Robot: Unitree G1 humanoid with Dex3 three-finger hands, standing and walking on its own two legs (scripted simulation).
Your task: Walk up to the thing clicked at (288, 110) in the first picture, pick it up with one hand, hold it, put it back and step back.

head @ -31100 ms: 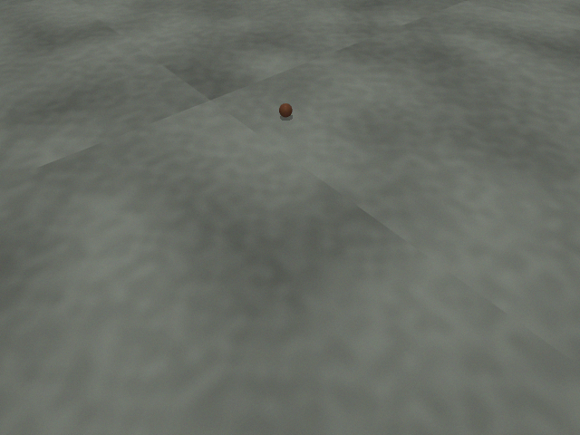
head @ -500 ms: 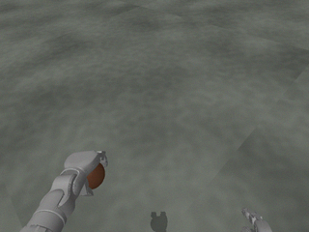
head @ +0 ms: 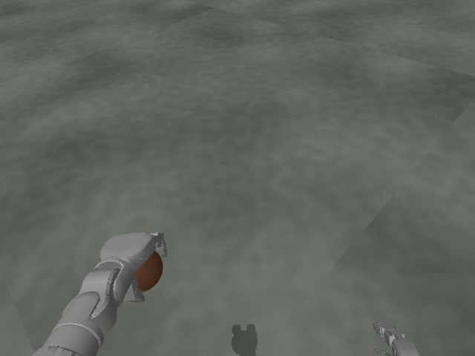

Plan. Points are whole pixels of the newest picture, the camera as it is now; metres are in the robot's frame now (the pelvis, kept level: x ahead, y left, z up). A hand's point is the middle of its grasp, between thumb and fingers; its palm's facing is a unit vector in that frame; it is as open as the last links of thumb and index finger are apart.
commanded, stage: crouch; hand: left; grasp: from above
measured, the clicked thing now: (140, 268) +0.31 +0.22 -0.04
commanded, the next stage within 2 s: none
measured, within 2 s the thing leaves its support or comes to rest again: neither
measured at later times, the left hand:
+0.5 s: hand (144, 290) +0.30 +0.23 -0.11, palm faces -0.45 -0.01 -0.89, open 10.5 cm
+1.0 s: hand (170, 305) +0.35 +0.24 -0.36, palm faces -0.44 +0.01 -0.90, open 10.4 cm
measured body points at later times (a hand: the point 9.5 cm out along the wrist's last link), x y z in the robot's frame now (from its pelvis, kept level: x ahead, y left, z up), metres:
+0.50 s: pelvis -0.01 +0.00 -0.03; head +0.04 +0.00 +0.42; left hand +0.32 +0.23 -0.06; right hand +0.13 -0.26 -0.14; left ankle +0.01 +0.13 -0.74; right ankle +0.02 -0.13 -0.74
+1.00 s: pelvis -0.06 +0.01 -0.23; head +0.11 +0.03 +0.19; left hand +0.37 +0.24 -0.31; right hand -0.02 -0.26 -0.36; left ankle +0.01 +0.13 -0.74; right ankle +0.02 -0.13 -0.74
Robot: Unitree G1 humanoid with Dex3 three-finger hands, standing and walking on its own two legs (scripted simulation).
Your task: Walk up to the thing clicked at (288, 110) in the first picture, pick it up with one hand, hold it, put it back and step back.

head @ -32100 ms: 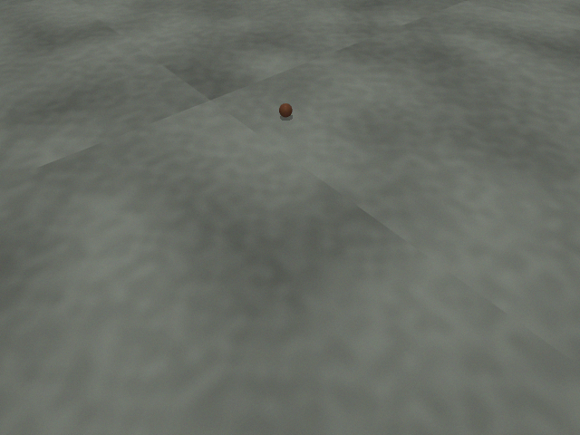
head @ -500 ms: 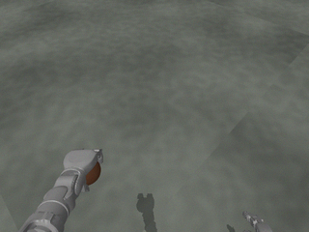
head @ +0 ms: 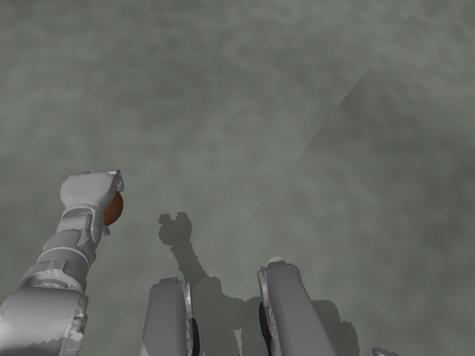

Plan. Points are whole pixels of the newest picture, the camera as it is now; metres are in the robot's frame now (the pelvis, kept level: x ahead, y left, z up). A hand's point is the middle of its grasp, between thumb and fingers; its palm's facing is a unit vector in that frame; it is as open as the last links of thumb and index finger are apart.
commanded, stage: crouch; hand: left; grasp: from above
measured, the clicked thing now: (99, 205) +0.43 +0.23 -0.14
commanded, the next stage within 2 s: lower in 1.10 s
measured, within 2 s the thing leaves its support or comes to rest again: neither
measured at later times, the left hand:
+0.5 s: hand (116, 220) +0.44 +0.24 -0.28, palm faces -0.44 -0.02 -0.90, open 10.4 cm
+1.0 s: hand (124, 223) +0.45 +0.24 -0.34, palm faces -0.46 -0.03 -0.89, open 10.4 cm
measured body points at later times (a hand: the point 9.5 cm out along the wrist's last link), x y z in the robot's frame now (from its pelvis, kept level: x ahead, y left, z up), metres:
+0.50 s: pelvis -0.01 -0.01 -0.12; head +0.22 +0.03 +0.26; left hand +0.46 +0.24 -0.23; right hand +0.08 -0.29 -0.24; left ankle +0.07 +0.12 -0.51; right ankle +0.08 -0.14 -0.51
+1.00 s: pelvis -0.02 -0.01 -0.18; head +0.21 +0.03 +0.20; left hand +0.47 +0.24 -0.29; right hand +0.01 -0.28 -0.30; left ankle +0.07 +0.12 -0.51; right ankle +0.08 -0.14 -0.51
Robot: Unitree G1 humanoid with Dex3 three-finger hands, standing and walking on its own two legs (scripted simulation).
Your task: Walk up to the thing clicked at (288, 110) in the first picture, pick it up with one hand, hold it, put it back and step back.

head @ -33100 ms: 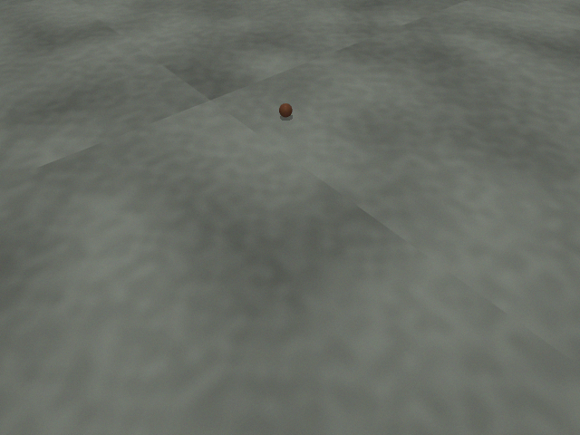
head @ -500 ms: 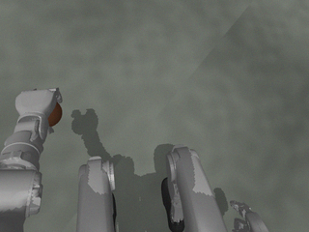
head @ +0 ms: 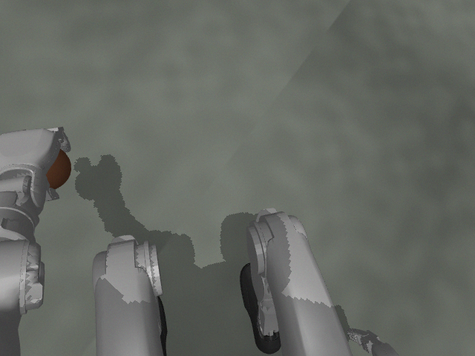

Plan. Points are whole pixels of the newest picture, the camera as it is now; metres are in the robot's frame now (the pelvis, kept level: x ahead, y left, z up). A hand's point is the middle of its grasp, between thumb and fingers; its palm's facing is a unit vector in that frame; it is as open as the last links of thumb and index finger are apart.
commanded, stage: crouch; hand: left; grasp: from above
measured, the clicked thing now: (43, 167) +0.47 +0.28 -0.17
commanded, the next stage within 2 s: lower in 0.10 s
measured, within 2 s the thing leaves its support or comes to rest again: neither
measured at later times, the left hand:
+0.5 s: hand (53, 178) +0.46 +0.27 -0.21, palm faces -0.48 -0.06 -0.88, open 10.4 cm
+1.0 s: hand (66, 180) +0.47 +0.27 -0.26, palm faces -0.48 -0.08 -0.88, open 10.4 cm
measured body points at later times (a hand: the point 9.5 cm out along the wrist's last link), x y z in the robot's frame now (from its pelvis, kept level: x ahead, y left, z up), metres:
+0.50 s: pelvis +0.00 +0.00 -0.03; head +0.25 +0.07 +0.35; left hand +0.48 +0.27 -0.16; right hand +0.05 -0.28 -0.13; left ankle +0.08 +0.13 -0.32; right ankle +0.10 -0.13 -0.32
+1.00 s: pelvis +0.01 +0.00 -0.05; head +0.27 +0.07 +0.31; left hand +0.49 +0.27 -0.21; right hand +0.04 -0.27 -0.14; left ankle +0.08 +0.13 -0.32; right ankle +0.10 -0.13 -0.32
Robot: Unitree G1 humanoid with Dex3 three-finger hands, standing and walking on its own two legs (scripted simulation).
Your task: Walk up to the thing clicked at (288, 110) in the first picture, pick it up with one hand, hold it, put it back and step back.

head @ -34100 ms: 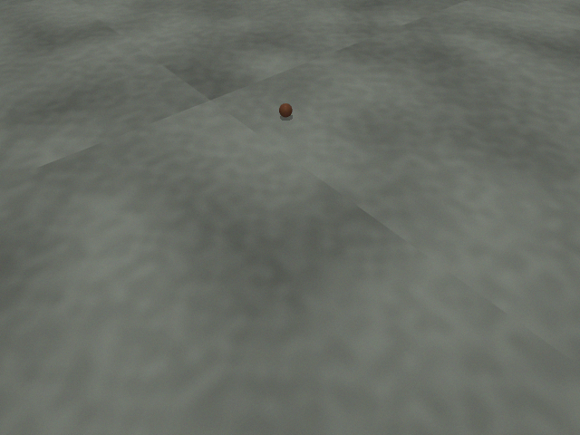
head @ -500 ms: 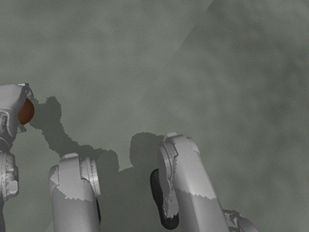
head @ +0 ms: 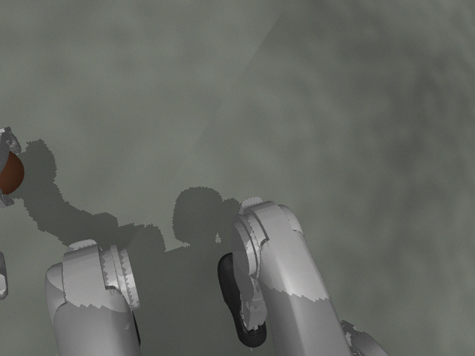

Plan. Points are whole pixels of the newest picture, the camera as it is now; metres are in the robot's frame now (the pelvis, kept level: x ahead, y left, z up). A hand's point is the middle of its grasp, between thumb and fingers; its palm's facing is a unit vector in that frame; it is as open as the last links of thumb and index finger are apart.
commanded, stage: rest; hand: left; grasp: from above
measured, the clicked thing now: out of the picture +0.45 +0.30 -0.23
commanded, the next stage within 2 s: open in 1.20 s
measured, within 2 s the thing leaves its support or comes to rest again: rests again in 1.06 s
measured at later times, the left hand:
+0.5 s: hand out of the picture +0.44 +0.29 -0.23, palm faces -0.46 -0.13 -0.88, open 10.4 cm
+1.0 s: hand (4, 179) +0.44 +0.29 -0.25, palm faces -0.46 -0.13 -0.88, open 10.4 cm
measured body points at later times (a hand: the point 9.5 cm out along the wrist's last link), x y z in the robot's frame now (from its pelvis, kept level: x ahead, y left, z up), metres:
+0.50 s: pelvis +0.00 +0.00 +0.00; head +0.27 +0.10 +0.34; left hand +0.46 +0.30 -0.18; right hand +0.05 -0.26 -0.08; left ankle +0.06 +0.13 -0.27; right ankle +0.10 -0.13 -0.27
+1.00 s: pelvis +0.00 +0.01 -0.01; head +0.27 +0.11 +0.33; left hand +0.46 +0.30 -0.20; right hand +0.04 -0.26 -0.07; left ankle +0.06 +0.13 -0.27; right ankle +0.10 -0.12 -0.27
